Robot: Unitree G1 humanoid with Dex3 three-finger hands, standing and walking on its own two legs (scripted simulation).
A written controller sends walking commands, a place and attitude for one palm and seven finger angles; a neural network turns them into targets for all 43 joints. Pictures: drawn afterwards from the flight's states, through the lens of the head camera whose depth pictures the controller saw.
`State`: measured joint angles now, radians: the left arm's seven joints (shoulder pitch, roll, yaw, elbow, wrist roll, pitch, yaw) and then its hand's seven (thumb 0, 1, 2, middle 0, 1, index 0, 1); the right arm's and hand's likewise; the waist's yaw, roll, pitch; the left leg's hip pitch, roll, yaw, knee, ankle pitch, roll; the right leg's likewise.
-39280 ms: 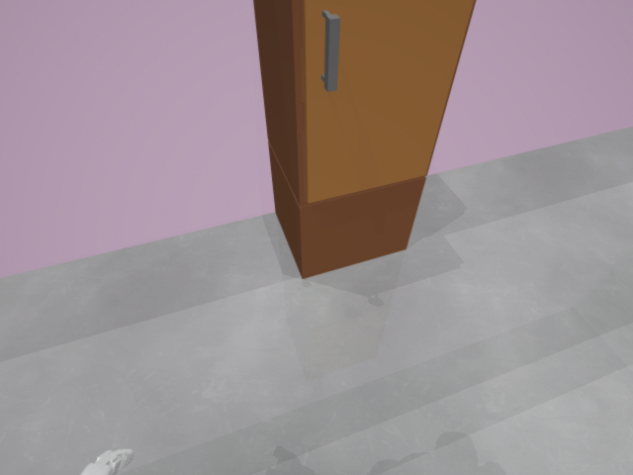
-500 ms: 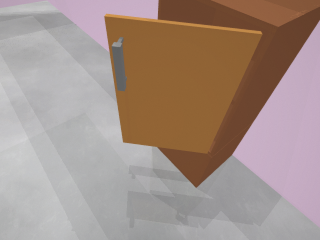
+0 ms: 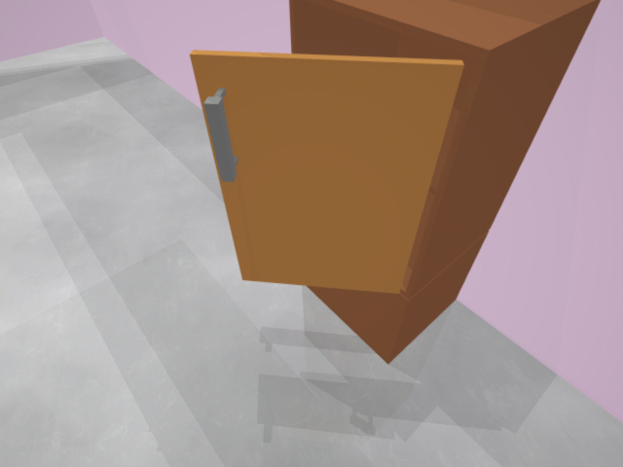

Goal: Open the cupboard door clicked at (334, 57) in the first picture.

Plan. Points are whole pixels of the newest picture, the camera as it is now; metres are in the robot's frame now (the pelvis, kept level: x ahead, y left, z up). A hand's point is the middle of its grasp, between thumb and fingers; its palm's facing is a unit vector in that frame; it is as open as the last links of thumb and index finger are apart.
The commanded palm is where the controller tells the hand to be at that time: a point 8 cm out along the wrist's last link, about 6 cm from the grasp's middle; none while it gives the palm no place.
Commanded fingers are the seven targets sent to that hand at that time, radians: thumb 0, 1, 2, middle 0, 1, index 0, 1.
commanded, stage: come to a stop and stand still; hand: left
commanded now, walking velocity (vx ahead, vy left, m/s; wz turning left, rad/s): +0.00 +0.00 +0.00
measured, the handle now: (225, 135) +0.61 +0.18 +0.12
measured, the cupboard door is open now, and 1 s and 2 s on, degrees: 43 43 43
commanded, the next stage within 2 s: look again from close up in 0.94 s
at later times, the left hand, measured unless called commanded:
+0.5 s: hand out of the picture +0.06 +0.19 -0.16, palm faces -0.02 -0.96 -0.27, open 7.4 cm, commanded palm none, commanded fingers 0.00 0.90 0.90 -0.20 -0.30 -0.20 -0.30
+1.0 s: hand out of the picture +0.08 +0.21 -0.16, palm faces -0.01 -0.96 -0.27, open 7.4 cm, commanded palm none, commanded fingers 0.00 0.90 0.90 -0.20 -0.30 -0.20 -0.30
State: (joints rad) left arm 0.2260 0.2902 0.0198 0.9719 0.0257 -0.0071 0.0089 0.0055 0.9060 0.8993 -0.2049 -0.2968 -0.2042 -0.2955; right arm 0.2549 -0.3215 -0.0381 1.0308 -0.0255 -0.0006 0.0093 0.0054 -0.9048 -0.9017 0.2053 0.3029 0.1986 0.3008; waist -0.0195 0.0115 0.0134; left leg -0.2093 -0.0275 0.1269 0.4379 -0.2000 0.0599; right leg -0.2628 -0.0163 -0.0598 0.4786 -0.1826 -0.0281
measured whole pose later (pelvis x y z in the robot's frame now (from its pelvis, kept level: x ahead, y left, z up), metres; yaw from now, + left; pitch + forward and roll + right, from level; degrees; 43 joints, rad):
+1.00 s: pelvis +0.04 -0.01 +0.01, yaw +0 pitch -2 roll +0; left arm 0.21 0.26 -0.01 1.09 0.02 -0.02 0.02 0.00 0.91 0.90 -0.20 -0.30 -0.20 -0.30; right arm 0.16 -0.26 0.00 1.14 -0.01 -0.02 0.00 0.00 -0.91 -0.90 0.20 0.30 0.20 0.30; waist 0.00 -0.01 0.02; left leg -0.10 -0.01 0.11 0.32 -0.19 0.04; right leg -0.13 0.01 -0.07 0.33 -0.16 -0.04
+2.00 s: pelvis +0.02 -0.01 -0.04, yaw +1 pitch +8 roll +1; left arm 0.28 0.27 0.25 0.33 -0.29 -0.54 -0.42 0.00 0.70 0.81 -0.22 -0.43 -0.21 -0.43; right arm 0.17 -0.25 0.00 0.59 0.03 -0.27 0.01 0.01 -0.90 -0.90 0.21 0.30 0.20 0.30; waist -0.02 -0.03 -0.07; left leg -0.55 0.00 0.10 0.81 -0.39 0.04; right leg -0.58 -0.02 -0.09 0.83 -0.38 -0.05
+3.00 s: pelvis +0.04 +0.01 -0.01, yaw +3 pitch +3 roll -2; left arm 0.02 0.45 0.40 0.20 -0.35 -0.06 -0.54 -0.01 -0.43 0.33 -0.30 -1.15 -0.30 -1.15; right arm 0.25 -0.27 0.07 0.56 0.07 -0.27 -0.08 0.01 -0.90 -0.90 0.21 0.30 0.20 0.30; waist 0.03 0.05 -0.04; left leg -0.36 -0.01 0.06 0.68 -0.36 0.07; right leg -0.35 -0.01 -0.12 0.61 -0.30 -0.01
